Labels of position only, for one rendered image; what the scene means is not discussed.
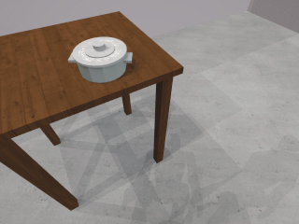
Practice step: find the pot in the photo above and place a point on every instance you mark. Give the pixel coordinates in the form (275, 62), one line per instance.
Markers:
(104, 74)

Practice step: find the table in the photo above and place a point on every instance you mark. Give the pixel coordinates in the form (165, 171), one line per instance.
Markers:
(38, 86)

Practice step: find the knob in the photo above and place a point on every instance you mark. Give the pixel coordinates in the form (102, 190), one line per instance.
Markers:
(99, 44)

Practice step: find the lid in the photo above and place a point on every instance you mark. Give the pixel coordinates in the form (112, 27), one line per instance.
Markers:
(85, 55)

